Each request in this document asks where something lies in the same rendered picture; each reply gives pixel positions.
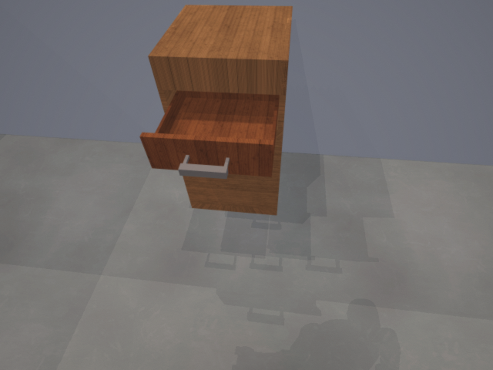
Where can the drawer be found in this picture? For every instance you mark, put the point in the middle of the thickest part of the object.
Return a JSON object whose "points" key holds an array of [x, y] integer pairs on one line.
{"points": [[210, 126]]}

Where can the cabinet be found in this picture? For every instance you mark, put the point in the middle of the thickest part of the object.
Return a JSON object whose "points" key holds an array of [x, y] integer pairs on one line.
{"points": [[228, 49]]}

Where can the handle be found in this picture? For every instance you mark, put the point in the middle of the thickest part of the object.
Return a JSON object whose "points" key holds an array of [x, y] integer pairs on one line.
{"points": [[197, 170]]}

